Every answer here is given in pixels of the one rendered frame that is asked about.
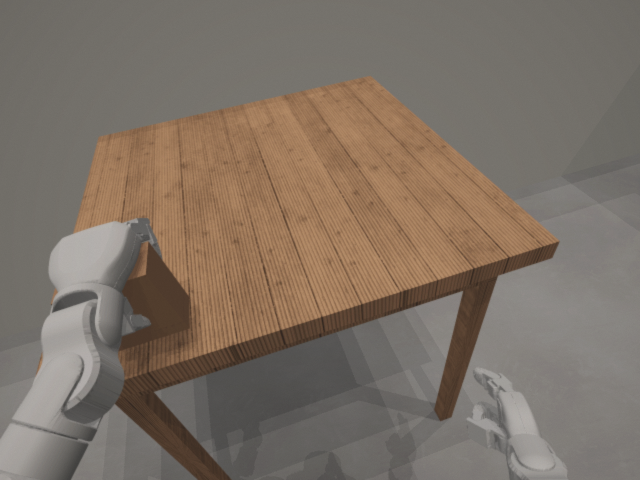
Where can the robot right forearm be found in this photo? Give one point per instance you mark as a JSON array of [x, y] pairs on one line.
[[529, 457]]

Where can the robot left forearm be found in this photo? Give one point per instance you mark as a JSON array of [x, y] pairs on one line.
[[79, 381]]

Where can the table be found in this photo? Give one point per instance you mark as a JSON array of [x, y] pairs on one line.
[[295, 217]]

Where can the sponge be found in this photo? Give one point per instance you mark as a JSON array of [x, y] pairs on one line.
[[154, 292]]

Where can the robot left hand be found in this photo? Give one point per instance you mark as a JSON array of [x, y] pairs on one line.
[[105, 254]]

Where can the robot right hand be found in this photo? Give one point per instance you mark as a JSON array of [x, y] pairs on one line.
[[490, 426]]

